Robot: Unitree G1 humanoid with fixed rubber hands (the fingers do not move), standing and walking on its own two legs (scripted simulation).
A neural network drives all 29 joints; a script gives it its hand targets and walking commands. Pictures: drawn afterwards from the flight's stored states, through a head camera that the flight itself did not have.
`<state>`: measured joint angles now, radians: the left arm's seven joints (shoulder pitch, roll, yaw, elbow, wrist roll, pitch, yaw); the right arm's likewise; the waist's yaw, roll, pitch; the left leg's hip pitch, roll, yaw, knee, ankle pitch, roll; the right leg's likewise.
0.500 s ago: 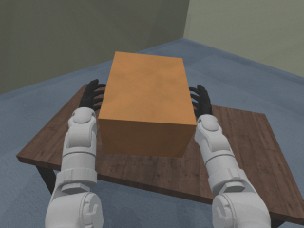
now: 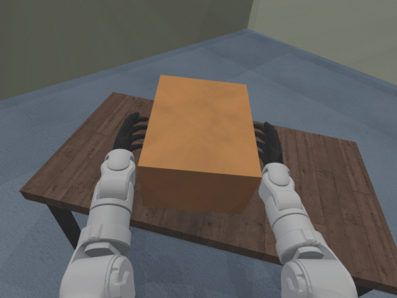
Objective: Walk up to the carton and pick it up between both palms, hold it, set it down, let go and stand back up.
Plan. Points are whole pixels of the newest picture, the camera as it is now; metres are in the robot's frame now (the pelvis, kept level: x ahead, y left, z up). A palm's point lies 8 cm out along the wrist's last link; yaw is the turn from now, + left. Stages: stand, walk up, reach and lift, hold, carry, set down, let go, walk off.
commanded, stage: set down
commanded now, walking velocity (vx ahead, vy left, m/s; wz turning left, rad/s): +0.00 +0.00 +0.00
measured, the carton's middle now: (199, 140) +0.44 +0.00 +0.10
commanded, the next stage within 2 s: none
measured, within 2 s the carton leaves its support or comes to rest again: neither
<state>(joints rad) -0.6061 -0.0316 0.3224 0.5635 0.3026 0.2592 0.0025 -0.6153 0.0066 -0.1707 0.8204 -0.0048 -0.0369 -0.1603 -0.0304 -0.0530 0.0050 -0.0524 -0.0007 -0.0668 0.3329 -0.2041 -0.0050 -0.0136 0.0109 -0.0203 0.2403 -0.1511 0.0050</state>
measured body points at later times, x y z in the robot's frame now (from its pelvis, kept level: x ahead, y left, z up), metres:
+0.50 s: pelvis -0.01 +0.00 +0.00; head -0.02 +0.02 +0.45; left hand +0.39 +0.16 +0.09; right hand +0.38 -0.15 +0.09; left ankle -0.01 +0.12 -0.75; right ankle -0.01 -0.12 -0.75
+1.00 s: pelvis +0.00 +0.00 +0.00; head +0.02 +0.01 +0.45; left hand +0.40 +0.17 +0.04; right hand +0.39 -0.14 +0.05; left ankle -0.01 +0.12 -0.75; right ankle -0.01 -0.12 -0.75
